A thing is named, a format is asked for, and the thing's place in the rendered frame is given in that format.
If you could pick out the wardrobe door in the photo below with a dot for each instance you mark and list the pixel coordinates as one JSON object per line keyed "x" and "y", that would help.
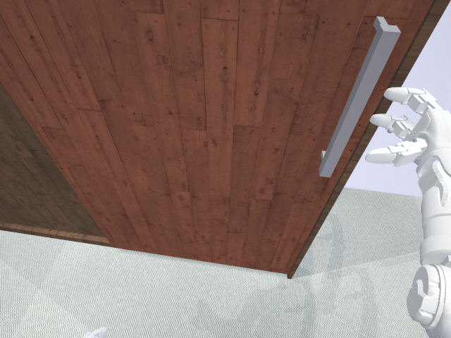
{"x": 33, "y": 190}
{"x": 194, "y": 128}

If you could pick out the handle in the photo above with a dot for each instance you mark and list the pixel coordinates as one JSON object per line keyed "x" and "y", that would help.
{"x": 379, "y": 52}

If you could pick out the right robot hand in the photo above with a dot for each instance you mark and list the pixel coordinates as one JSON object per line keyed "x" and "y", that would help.
{"x": 433, "y": 129}

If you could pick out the right robot forearm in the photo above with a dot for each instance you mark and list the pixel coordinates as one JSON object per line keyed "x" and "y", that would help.
{"x": 434, "y": 173}

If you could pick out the robot right upper arm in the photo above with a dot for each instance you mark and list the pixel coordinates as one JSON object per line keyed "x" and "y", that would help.
{"x": 429, "y": 300}

